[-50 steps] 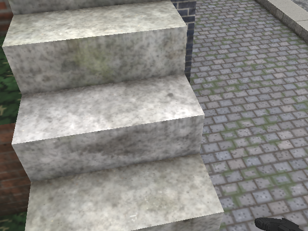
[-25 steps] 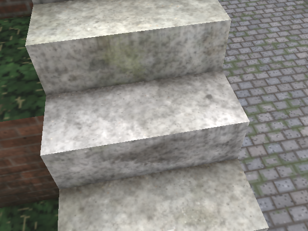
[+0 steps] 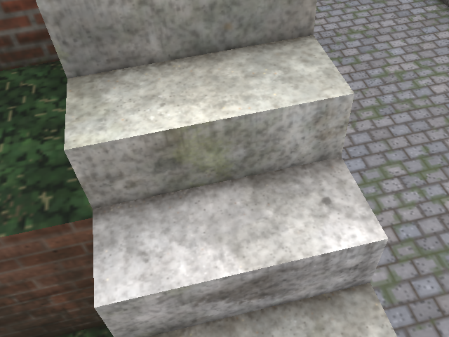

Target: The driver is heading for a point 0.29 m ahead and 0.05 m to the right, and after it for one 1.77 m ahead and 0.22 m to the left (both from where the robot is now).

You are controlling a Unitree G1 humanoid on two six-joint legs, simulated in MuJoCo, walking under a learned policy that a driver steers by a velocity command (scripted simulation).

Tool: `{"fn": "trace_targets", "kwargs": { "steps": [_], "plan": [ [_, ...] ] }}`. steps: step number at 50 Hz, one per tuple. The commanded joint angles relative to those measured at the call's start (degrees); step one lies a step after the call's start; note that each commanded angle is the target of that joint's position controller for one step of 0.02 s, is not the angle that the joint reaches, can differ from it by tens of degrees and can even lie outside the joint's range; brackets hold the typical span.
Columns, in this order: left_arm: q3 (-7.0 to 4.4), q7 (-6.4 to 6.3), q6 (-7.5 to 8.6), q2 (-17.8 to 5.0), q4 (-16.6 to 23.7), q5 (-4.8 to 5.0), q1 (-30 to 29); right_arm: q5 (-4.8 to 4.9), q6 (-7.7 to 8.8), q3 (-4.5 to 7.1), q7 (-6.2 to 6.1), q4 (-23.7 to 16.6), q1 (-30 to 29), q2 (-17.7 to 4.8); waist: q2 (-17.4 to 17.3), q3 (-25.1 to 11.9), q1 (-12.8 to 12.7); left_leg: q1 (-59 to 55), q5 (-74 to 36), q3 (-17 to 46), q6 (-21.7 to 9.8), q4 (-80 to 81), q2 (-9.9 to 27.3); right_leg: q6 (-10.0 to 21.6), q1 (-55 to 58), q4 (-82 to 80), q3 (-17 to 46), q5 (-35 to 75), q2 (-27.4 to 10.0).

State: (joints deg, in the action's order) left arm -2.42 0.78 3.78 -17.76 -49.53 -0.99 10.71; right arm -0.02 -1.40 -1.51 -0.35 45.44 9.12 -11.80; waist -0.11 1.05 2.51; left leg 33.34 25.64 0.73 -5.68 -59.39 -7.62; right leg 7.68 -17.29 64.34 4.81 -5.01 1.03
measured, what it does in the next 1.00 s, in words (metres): climbs: right foot, then left foot 0.20 m higher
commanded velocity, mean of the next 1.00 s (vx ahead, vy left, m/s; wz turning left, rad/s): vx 0.50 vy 0.00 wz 0.00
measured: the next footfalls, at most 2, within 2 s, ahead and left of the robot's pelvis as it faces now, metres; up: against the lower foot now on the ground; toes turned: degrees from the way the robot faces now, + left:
right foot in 0.36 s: +0.13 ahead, -0.15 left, +0.00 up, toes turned -4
left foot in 0.78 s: +0.34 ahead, +0.08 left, +0.19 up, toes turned +3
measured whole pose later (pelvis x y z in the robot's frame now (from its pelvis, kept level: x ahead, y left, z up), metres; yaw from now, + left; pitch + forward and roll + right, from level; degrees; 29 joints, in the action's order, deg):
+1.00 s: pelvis +0.26 -0.01 +0.23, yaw -2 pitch -1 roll +3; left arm 2.1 3.0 7.7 -8.1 -42.1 -1.0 9.0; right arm -1.0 3.7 -2.3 0.3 69.6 24.6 -8.0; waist -2.4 -5.0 -2.6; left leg 23.4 25.0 -4.8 -3.2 -49.5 -2.6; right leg 13.2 -41.4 107.1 3.6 -7.8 6.5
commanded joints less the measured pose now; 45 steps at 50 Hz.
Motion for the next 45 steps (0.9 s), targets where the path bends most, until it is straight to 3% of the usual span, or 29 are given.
{"fn": "trace_targets", "kwargs": {
  "steps": [1,2,4,9,11,12,13,15,17,18,19,20,21,22,25,30,32,34,35,36,37,38,39,40,41,42,43,44,45],
  "plan": [
    [4.28,1.91,4.73,12.9,7.9,-0.98,3.7,-1.59,0.23,0.71,1.97,7.7,8.3,-0.7,1.6,-12.0,-6.6,-13.4,-3.2,35.4,-7.8,30.6,16.5,-0.5,-16.1,45.1,5.6,-11.9,7.6],
    [4.51,2.89,3.99,10.7,10.7,-1.54,2.2,-0.97,1.35,1.44,2.99,11.2,6.9,-0.5,0.6,-3.2,-8.2,-5.2,21.9,41.7,-8.0,35.5,16.8,-0.2,-22.1,50.5,3.7,-13.4,6.6],
    [4.72,2.85,2.97,8.4,11.6,0.73,1.3,-0.79,4.18,1.71,2.72,16.9,6.9,0.2,1.0,6.1,-9.3,-2.8,24.5,38.2,-8.5,40.4,16.9,0.5,-33.5,56.9,2.5,-16.3,7.2],
    [3.72,-0.33,0.62,3.6,10.3,4.50,1.4,1.13,8.72,2.26,1.60,16.3,5.6,0.2,0.5,5.2,-9.7,-4.7,10.1,22.0,-6.6,44.6,20.5,-2.5,-33.9,44.6,3.2,-10.9,1.6],
    [3.27,-0.32,-0.30,2.3,7.0,4.33,5.2,1.46,8.68,2.59,1.78,12.3,-1.6,-2.1,1.3,1.5,-12.6,4.9,0.5,9.4,-4.9,45.2,17.9,-2.2,-15.2,21.4,-2.5,-5.8,-0.3],
    [4.06,-0.09,-0.88,3.6,6.0,3.15,4.7,3.61,8.26,2.71,1.37,10.9,-3.6,-2.9,2.0,0.9,-13.4,10.0,-6.6,2.2,-3.5,46.2,14.5,-0.7,-1.4,1.1,-5.5,-6.0,-1.5],
    [4.03,0.34,-1.05,5.3,5.3,4.92,3.5,5.81,8.50,3.48,0.34,12.6,2.4,-4.7,-1.8,0.2,-11.6,9.9,-9.5,2.2,-6.4,48.0,15.0,-0.3,7.7,-10.0,-10.1,-10.6,0.1],
    [2.85,0.46,-2.12,4.7,1.6,5.76,12.9,4.99,7.88,2.42,-2.17,14.3,5.1,-3.6,-12.3,0.0,-14.4,1.2,-10.6,4.3,-8.9,45.7,17.1,0.3,13.9,-22.4,-10.0,-11.7,-2.9],
    [3.97,0.86,-1.87,8.5,-4.4,4.02,17.4,2.28,6.62,1.98,-1.00,14.3,7.2,1.2,-3.2,1.6,-9.4,-5.4,-13.2,-0.3,-8.6,21.4,10.7,-3.3,14.0,-40.1,-5.0,-6.3,-2.8],
    [3.47,0.67,-1.67,7.2,-7.7,4.48,23.1,0.49,6.99,1.54,0.05,11.4,4.8,4.3,4.5,-2.9,-8.3,3.5,-12.3,-1.7,-5.9,7.5,8.2,-5.7,21.3,-41.1,7.8,-7.3,-8.5],
    [0.80,-0.11,-2.18,-1.8,-7.7,6.12,24.8,1.84,7.42,1.82,1.08,10.7,11.7,6.0,21.8,-8.5,-4.9,11.3,-9.8,-4.1,-0.8,-7.9,2.5,-4.1,27.6,-57.8,38.4,-17.9,-20.5],
    [-0.20,-1.29,-2.69,-2.0,-7.3,5.25,18.8,1.54,7.33,3.10,2.53,10.6,12.1,0.9,15.7,-7.0,-3.1,14.7,-14.3,-0.6,1.2,-25.2,6.2,-3.7,19.6,-63.4,48.3,-45.2,-22.6],
    [1.45,-1.44,-2.52,3.1,-7.3,2.52,11.6,1.73,7.47,3.40,4.33,6.3,3.5,-0.2,8.8,1.2,-0.5,21.7,-18.0,0.7,2.0,-37.8,7.8,-4.3,11.4,-59.0,39.4,-38.9,-22.2],
    [1.73,-1.23,-1.95,5.2,-8.5,0.00,10.8,2.58,8.34,1.93,4.63,3.8,-2.6,2.8,7.1,2.3,-0.3,24.9,-19.4,3.8,1.7,-48.6,6.5,-6.0,8.8,-54.1,28.9,-26.1,-20.2],
    [1.32,-0.08,-1.79,6.7,-14.2,-1.01,21.4,3.44,11.70,-0.52,3.01,2.0,-4.6,6.6,0.8,0.7,-3.4,37.0,-18.3,4.9,-0.9,-68.7,2.6,-2.1,13.6,-47.9,15.4,-16.6,-16.5],
    [2.91,0.78,-1.64,8.1,-16.8,0.01,20.3,6.20,9.67,-0.93,-0.61,-5.8,-9.8,3.2,3.0,7.8,-2.0,55.4,-6.6,5.9,-2.5,-87.0,2.5,1.0,11.9,-52.9,10.9,-20.5,-19.8],
    [3.10,1.68,-2.11,6.1,-12.6,0.71,14.8,5.90,7.50,-1.45,-1.82,-7.4,-10.9,1.6,-1.1,8.7,-0.7,43.0,-11.9,2.1,-0.2,-64.0,5.2,-0.9,-3.4,-55.8,0.2,-16.5,-16.0],
    [1.31,1.63,-0.96,0.0,-11.3,2.07,14.5,4.99,4.53,-2.83,-4.04,-9.7,-13.4,2.6,2.3,7.2,-2.4,20.4,-11.1,-7.5,0.2,-42.8,8.4,2.7,-14.4,-70.1,-1.4,-10.6,-15.8],
    [0.91,1.07,-1.69,-0.4,-13.0,2.51,14.4,5.18,4.01,-3.46,-3.87,-8.1,-7.4,4.5,5.9,4.8,0.2,10.1,-7.9,-10.2,-0.5,-36.1,10.5,3.8,-11.0,-71.3,-3.8,-3.0,-14.5],
    [0.64,0.14,-1.69,-1.8,-14.1,5.31,15.9,6.50,4.18,-2.97,-2.57,-5.8,-0.4,3.2,7.2,0.1,2.7,-7.5,-4.8,-13.7,-1.9,-26.6,6.9,3.1,-10.5,-68.7,-9.5,17.9,-11.3],
    [0.94,-1.66,-2.15,-1.9,-16.5,6.12,21.5,7.16,4.08,-2.79,-1.59,-1.6,5.4,3.9,10.8,-4.3,4.1,-15.1,0.5,-14.8,-2.7,-29.0,2.5,4.3,-3.4,-63.3,-11.3,54.0,-13.6],
    [0.80,-3.82,-2.56,-2.4,-16.5,6.56,23.8,8.48,3.99,-2.26,-0.83,-1.5,6.6,2.3,14.2,-4.9,5.1,-9.9,9.9,-14.7,-3.3,-18.1,1.0,4.3,10.3,-54.1,-14.0,74.8,-14.4],
    [1.41,-5.53,-3.24,-2.4,-15.5,4.77,23.2,8.99,3.91,-1.40,-0.06,-0.6,8.9,0.2,15.5,-5.1,7.0,-8.1,12.1,-9.7,-3.7,-5.6,1.6,5.0,19.1,-42.8,-12.2,84.5,-16.6],
    [1.71,-6.56,-3.77,0.0,-13.9,3.19,24.8,7.99,3.50,0.04,0.40,1.8,11.3,-2.5,8.6,-6.0,5.1,-10.2,13.3,4.6,-5.2,2.3,5.7,4.7,17.1,-31.4,-11.8,77.8,-15.5],
    [2.51,-4.08,-3.58,4.1,-10.4,1.46,24.5,6.76,2.85,2.47,0.21,4.7,13.9,-9.0,-6.1,-8.0,3.4,-13.2,29.7,34.5,-8.2,28.5,15.2,5.6,5.0,-17.5,-12.5,45.1,-7.3],
    [2.10,-1.64,-1.26,3.9,-4.1,-2.53,9.8,1.72,1.07,3.30,-2.04,4.6,10.2,-10.4,-13.2,-7.2,5.2,-9.8,40.5,57.5,-9.6,51.0,19.5,4.3,-6.0,10.0,-7.0,0.6,3.1],
    [1.57,0.84,0.84,4.7,3.7,-4.27,0.2,-1.92,1.10,1.56,-2.49,6.1,2.8,-4.9,-7.1,-3.5,0.9,-4.3,37.9,59.9,-9.1,49.3,21.5,3.3,-16.4,34.2,0.5,-4.5,3.5],
    [3.77,2.74,2.75,10.4,9.8,-3.92,-4.3,-4.07,2.21,-0.10,-2.24,9.8,2.7,0.4,-5.5,-1.0,-1.6,-2.9,26.7,52.6,-8.0,44.5,21.7,4.2,-23.2,43.5,4.4,-4.7,3.0],
    [5.06,3.43,4.04,14.4,11.8,-2.65,-3.5,-4.35,4.23,-0.74,-1.91,15.2,6.9,3.4,-3.4,0.9,-4.0,-3.4,20.6,43.6,-7.7,40.1,21.2,5.2,-26.3,46.3,5.3,-5.6,3.0]
  ]
}}
Over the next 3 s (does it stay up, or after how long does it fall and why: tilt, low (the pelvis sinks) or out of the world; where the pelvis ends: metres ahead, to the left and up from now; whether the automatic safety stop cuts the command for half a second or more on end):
stays up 0.40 0.00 0.28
